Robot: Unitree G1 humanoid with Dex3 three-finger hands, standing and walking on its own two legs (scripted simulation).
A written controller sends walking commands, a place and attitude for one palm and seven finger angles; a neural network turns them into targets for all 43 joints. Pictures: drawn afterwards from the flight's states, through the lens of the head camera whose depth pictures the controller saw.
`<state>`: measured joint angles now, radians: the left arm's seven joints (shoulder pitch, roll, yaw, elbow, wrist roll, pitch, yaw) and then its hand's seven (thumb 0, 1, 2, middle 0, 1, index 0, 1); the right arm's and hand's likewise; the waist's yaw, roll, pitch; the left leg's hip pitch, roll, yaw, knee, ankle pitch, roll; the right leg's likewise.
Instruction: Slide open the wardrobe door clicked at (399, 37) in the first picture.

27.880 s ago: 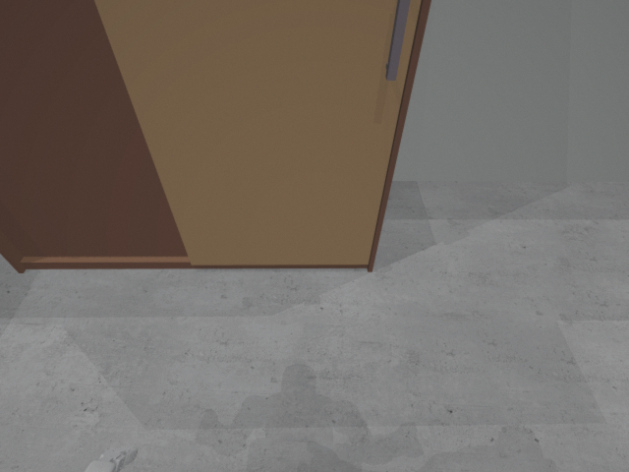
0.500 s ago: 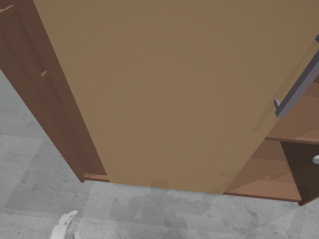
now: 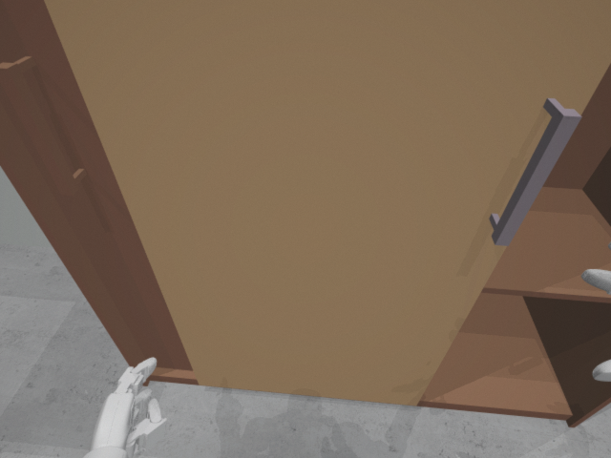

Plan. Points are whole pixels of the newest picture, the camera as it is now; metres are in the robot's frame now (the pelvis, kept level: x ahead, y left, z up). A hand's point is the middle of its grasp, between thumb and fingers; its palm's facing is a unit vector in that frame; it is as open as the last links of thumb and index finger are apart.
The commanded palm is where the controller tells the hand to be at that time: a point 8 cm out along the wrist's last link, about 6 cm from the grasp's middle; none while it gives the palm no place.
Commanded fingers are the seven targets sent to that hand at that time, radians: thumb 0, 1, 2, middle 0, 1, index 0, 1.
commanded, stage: draw the hand back to the body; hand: right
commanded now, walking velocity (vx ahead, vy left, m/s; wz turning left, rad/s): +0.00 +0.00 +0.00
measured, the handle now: (524, 177) +0.45 -0.31 +0.18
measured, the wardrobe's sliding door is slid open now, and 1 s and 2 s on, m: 0.49 0.49 0.49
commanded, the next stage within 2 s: step back with the hand held close in 1.16 s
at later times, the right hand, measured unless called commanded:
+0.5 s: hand out of the picture +0.20 -0.30 +0.16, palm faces +0.55 +0.79 -0.27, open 11.6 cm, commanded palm +0.14 -0.33 +0.17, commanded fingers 0.00 -0.43 -0.67 0.22 0.58 0.22 0.58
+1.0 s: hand (564, 354) +0.19 -0.24 +0.16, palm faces +0.51 +0.78 -0.36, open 7.6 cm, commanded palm +0.14 -0.27 +0.18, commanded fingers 0.00 -0.90 -0.90 0.20 0.30 0.20 0.30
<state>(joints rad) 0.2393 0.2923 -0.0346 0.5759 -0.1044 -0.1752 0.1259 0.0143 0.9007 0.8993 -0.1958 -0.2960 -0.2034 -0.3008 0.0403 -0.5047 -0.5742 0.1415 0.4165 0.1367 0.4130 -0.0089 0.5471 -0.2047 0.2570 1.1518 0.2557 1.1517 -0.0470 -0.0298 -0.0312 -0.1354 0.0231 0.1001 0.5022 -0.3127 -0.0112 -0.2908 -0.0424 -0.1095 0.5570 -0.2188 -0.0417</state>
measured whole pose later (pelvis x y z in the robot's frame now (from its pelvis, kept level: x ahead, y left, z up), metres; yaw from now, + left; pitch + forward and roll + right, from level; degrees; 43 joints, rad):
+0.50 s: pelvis -0.01 -0.01 +0.01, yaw -2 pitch -7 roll +1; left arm 0.20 0.22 -0.05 0.72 -0.01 -0.16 0.08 0.02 0.90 0.90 -0.20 -0.30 -0.21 -0.30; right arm 0.26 -0.33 -0.35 -0.18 0.08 -0.08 -0.14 0.00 -0.08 -0.51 0.24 0.78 0.24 0.78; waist -0.06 -0.04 0.05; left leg 0.00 0.00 0.02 0.34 -0.22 0.00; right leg -0.14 0.02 -0.07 0.35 -0.10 -0.05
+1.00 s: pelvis +0.02 +0.04 +0.01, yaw -2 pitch -6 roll +0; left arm 0.17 0.23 0.00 0.68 0.00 -0.15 0.08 0.01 0.90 0.90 -0.20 -0.30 -0.21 -0.30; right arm 0.48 -0.33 -0.32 -0.35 0.09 -0.10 -0.13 0.02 -0.84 -0.88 0.22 0.33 0.22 0.33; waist -0.07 -0.06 0.03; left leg 0.03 -0.05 0.04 0.34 -0.27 0.05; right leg -0.13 -0.02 -0.04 0.38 -0.15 0.00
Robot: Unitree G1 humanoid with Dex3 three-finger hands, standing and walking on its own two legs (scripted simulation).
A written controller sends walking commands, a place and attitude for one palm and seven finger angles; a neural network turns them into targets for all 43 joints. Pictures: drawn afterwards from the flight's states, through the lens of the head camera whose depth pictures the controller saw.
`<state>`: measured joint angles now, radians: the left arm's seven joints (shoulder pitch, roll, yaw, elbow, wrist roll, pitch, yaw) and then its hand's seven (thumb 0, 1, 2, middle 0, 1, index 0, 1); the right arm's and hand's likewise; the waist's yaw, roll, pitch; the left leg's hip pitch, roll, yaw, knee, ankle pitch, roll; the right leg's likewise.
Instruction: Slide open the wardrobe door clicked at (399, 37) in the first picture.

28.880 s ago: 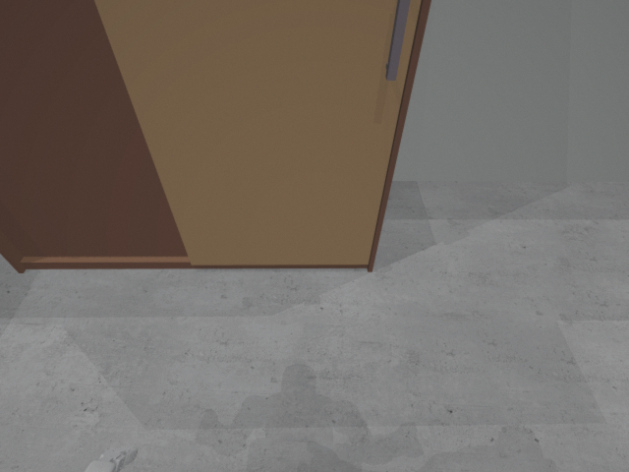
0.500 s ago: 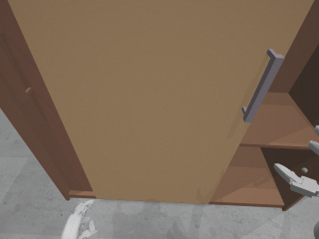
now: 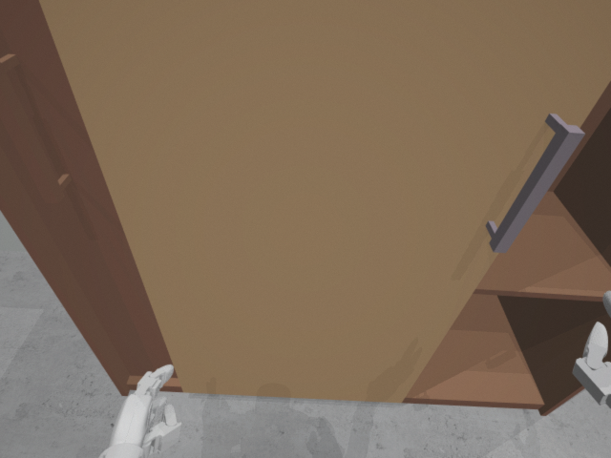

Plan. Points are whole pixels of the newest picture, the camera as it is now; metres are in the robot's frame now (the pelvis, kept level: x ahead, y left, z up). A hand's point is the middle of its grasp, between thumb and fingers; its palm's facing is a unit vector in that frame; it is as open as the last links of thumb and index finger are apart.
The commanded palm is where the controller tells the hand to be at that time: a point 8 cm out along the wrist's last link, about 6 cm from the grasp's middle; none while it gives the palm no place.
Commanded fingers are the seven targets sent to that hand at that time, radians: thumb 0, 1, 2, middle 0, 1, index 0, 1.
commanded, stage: draw the hand back to the body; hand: right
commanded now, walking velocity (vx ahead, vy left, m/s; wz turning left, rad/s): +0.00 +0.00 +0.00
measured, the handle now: (524, 188) +0.45 -0.32 +0.16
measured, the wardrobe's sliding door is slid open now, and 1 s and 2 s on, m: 0.49 0.49 0.49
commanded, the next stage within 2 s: step back with the hand held close in 0.16 s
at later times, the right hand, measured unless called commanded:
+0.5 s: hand (569, 353) +0.19 -0.25 +0.16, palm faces +0.39 +0.80 -0.46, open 7.4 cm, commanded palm +0.13 -0.29 +0.17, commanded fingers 0.00 -0.90 -0.90 0.20 0.30 0.20 0.30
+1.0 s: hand out of the picture +0.05 -0.35 +0.16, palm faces +0.48 +0.76 -0.43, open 7.4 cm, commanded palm -0.02 -0.38 +0.17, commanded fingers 0.00 -0.90 -0.90 0.20 0.30 0.20 0.30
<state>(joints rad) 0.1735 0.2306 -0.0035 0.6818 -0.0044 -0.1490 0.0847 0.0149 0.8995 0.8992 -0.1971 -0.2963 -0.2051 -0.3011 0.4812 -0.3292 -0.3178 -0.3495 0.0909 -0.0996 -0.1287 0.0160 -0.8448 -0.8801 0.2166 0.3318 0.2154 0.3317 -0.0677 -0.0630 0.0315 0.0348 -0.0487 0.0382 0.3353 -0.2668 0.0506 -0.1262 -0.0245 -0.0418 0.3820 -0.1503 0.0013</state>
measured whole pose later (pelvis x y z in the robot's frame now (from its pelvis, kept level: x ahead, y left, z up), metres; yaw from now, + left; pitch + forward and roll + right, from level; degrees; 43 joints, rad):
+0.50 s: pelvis -0.01 +0.01 -0.01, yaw +0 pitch -2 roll +0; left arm 0.15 0.26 0.00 0.59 -0.02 -0.03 0.09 0.01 0.90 0.90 -0.20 -0.30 -0.20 -0.30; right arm 0.52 -0.39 -0.37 -0.44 0.08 -0.13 -0.11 0.02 -0.89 -0.90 0.22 0.30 0.21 0.30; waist -0.03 -0.05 0.02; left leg -0.11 -0.06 0.04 0.44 -0.29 0.05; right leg -0.29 -0.04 -0.03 0.52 -0.16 -0.02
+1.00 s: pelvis -0.13 -0.07 -0.02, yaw -4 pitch -3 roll +4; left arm 0.20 0.21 -0.03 0.58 -0.01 -0.06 0.09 0.01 0.90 0.90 -0.20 -0.30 -0.21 -0.30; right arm 0.51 -0.43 -0.41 -0.52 0.06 -0.17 -0.16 0.02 -0.89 -0.90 0.22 0.30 0.21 0.30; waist -0.01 -0.05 0.06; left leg -0.28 -0.05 0.01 0.52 -0.29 0.02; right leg -0.45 0.02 -0.04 0.49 -0.15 -0.05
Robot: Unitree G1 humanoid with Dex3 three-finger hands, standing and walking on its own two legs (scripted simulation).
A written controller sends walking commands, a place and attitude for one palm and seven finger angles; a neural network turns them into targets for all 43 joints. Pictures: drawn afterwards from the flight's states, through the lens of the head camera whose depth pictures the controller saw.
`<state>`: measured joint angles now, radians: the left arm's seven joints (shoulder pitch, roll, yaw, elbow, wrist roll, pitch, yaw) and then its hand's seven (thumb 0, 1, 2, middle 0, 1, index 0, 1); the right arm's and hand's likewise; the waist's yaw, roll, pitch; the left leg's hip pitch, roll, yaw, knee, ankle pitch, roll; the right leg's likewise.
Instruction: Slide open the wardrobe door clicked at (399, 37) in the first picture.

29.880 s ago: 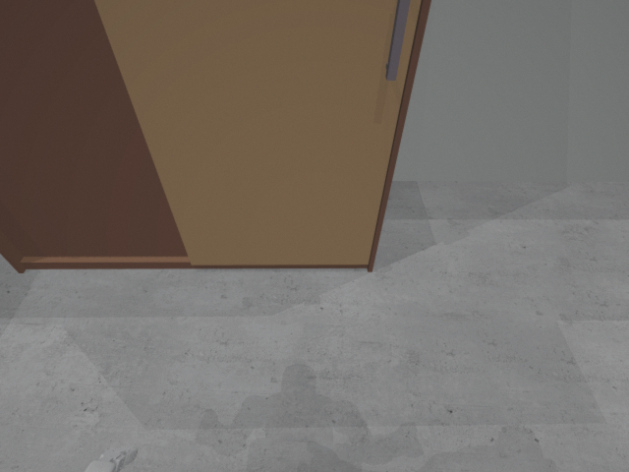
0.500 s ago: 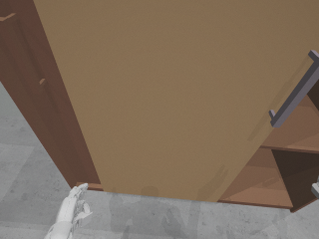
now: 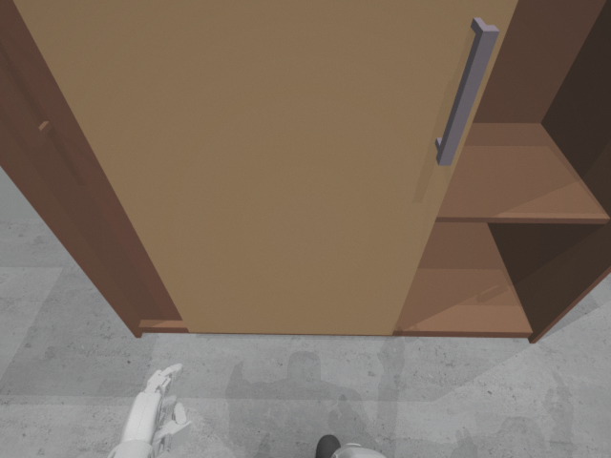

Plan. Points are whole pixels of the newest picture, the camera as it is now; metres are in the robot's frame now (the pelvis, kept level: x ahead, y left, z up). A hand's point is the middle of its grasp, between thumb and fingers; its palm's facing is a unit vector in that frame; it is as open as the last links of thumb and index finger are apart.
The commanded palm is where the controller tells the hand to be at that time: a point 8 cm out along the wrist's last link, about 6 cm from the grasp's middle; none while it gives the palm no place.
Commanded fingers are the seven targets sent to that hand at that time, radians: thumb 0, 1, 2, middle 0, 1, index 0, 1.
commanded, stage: step back with the hand held close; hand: right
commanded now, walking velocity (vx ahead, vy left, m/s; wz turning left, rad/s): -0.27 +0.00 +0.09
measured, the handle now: (459, 98) +0.60 -0.21 +0.18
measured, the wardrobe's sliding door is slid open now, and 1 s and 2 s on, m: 0.49 0.49 0.49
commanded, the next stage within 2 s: stop stepping back and stand still in 0.06 s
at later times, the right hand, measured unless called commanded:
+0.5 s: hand out of the picture -0.01 -0.38 +0.21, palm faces +0.48 +0.82 -0.30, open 7.4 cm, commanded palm -0.04 -0.41 +0.19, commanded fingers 0.00 -0.90 -0.90 0.20 0.30 0.20 0.30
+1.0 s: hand out of the picture -0.13 -0.39 +0.21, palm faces +0.45 +0.75 -0.49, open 7.4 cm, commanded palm -0.17 -0.41 +0.19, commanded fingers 0.00 -0.90 -0.90 0.20 0.30 0.20 0.30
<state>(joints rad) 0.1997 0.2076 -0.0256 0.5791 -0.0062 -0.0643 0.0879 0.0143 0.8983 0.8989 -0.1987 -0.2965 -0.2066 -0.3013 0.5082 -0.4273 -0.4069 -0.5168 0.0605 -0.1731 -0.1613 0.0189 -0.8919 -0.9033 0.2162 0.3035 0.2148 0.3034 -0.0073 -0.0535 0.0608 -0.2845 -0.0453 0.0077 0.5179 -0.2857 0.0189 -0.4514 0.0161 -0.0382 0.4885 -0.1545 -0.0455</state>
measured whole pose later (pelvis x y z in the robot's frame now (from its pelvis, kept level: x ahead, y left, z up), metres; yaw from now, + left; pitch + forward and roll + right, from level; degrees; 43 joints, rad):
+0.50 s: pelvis -0.18 -0.11 -0.01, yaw +1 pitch -3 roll +3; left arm 0.21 0.18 -0.01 0.68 -0.01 -0.09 0.04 0.01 0.90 0.90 -0.20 -0.30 -0.21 -0.30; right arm 0.45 -0.48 -0.44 -0.66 0.07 -0.18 -0.14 0.01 -0.89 -0.90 0.22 0.30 0.22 0.30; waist -0.07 0.07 -0.04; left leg -0.23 -0.04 0.08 0.66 -0.38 0.04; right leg -0.47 -0.05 0.05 1.00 -0.40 0.00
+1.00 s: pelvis -0.33 -0.13 +0.00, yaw +5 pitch -4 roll +0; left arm 0.20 0.24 0.02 0.71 0.01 -0.07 0.06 0.01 0.90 0.90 -0.20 -0.30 -0.21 -0.30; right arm 0.51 -0.45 -0.47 -0.45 0.05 -0.17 -0.15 0.01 -0.89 -0.90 0.22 0.30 0.22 0.30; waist -0.03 -0.03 0.00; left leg -0.24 -0.01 0.09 0.54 -0.24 0.08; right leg -0.61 -0.06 0.00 1.15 -0.37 0.02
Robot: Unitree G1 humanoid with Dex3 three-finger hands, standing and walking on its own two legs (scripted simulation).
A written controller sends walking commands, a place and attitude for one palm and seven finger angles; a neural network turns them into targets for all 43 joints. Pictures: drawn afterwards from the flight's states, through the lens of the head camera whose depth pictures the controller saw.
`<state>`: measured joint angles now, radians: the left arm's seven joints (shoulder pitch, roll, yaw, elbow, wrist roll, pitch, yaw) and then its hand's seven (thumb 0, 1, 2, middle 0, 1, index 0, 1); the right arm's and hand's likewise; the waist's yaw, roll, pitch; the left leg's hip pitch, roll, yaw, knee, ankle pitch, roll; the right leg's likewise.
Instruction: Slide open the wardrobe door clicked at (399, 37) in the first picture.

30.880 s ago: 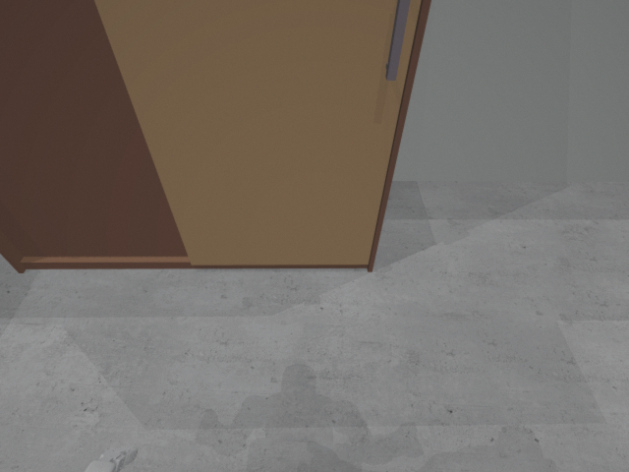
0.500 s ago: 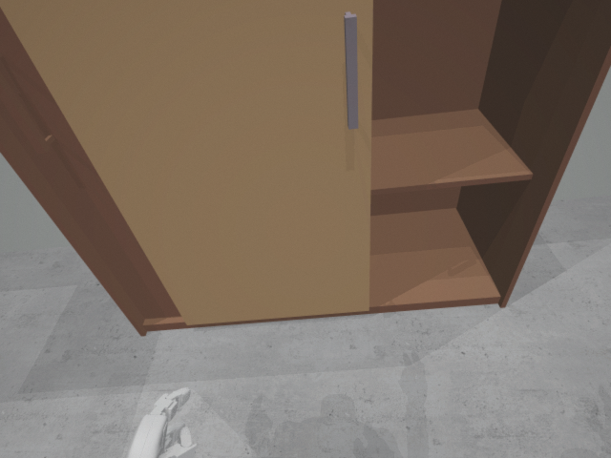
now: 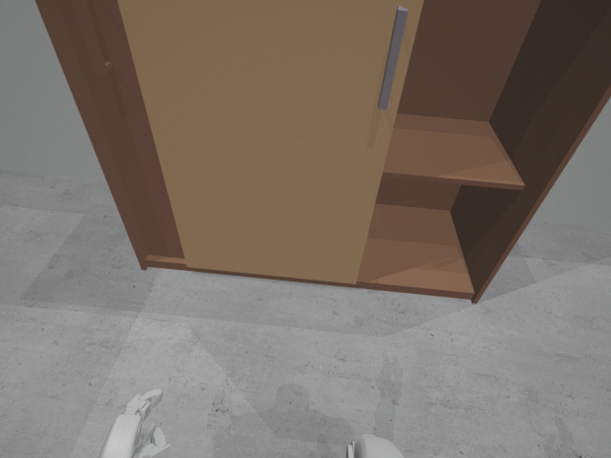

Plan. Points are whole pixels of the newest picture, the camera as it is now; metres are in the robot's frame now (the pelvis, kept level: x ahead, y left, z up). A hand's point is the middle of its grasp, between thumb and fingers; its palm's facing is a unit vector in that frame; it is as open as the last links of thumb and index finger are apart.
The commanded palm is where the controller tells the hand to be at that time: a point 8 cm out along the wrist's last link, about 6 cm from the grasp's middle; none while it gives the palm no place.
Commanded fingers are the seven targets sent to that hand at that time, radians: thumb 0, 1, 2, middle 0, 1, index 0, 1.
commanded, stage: stop stepping back and stand still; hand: right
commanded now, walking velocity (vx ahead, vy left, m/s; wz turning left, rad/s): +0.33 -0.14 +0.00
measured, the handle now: (390, 59) +0.92 -0.17 +0.18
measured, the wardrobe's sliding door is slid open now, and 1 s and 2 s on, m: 0.49 0.49 0.49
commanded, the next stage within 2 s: let the arm hang, fingers relaxed in 0.46 s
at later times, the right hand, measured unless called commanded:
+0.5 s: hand out of the picture +0.18 -0.31 +0.18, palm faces +0.49 +0.73 -0.47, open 7.4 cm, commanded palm +0.12 -0.33 +0.18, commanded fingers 0.00 -0.90 -0.90 0.20 0.30 0.20 0.30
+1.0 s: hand out of the picture +0.04 -0.24 -0.17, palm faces +0.02 +0.98 -0.20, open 7.0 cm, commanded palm none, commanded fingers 0.00 -0.90 -0.90 0.20 0.30 0.20 0.30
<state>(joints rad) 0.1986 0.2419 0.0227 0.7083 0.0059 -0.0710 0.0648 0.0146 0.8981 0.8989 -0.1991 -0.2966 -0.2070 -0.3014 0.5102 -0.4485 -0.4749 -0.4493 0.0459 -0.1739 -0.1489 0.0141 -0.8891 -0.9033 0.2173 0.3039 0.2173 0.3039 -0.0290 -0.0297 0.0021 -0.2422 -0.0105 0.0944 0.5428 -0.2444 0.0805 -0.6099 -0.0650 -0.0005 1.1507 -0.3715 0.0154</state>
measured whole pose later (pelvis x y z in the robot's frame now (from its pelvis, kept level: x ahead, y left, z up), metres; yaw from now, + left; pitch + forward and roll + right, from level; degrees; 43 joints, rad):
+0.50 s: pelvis -0.02 -0.03 +0.00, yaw +0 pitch -2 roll +1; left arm 0.27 0.16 -0.02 0.66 -0.01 -0.11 0.06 0.01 0.90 0.90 -0.20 -0.30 -0.21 -0.30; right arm 0.54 -0.42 -0.46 -0.42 0.04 -0.18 -0.17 0.02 -0.89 -0.90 0.21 0.30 0.21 0.30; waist 0.02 -0.02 -0.01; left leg -0.34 0.02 0.10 0.68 -0.36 -0.02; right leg -0.23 -0.07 -0.06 0.52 -0.25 0.00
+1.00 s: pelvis +0.00 -0.04 +0.01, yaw -3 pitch +0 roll +1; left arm 0.26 0.22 0.00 0.97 0.03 0.03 0.01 0.01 0.90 0.90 -0.19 -0.30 -0.20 -0.30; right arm 0.23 -0.23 0.00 0.94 -0.02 0.02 -0.01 -0.03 -0.97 -0.90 0.21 0.30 0.21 0.30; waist 0.01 0.03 0.08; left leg -0.25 0.06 0.14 0.46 -0.21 -0.01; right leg -0.24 -0.04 -0.09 0.51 -0.28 -0.01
